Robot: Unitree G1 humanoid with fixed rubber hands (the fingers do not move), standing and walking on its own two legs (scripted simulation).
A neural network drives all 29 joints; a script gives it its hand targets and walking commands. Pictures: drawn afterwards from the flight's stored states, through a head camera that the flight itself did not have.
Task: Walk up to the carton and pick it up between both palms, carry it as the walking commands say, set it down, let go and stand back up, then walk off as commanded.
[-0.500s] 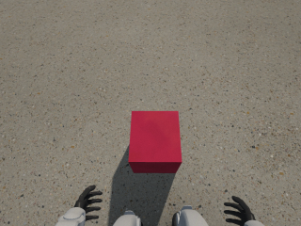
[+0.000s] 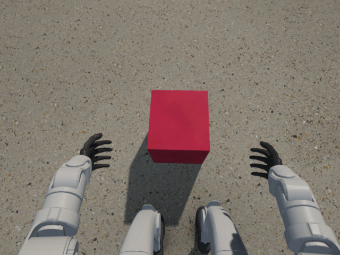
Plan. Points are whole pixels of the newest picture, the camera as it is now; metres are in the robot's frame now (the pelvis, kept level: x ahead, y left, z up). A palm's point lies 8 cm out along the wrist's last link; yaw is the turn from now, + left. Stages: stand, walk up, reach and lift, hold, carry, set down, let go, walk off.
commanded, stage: reach and lift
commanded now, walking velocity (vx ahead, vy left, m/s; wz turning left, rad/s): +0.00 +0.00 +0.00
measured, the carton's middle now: (178, 129) +0.60 -0.01 -0.56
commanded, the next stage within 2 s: none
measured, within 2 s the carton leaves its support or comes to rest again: neither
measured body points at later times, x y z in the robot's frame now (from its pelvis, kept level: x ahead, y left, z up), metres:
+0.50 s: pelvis +0.00 +0.00 -0.02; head +0.29 +0.00 +0.33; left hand +0.50 +0.24 -0.12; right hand +0.49 -0.23 -0.12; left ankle +0.06 +0.11 -0.66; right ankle +0.09 -0.12 -0.66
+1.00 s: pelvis +0.01 +0.00 -0.04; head +0.37 +0.00 +0.23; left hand +0.59 +0.22 -0.16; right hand +0.57 -0.23 -0.17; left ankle +0.06 +0.11 -0.66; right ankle +0.09 -0.13 -0.66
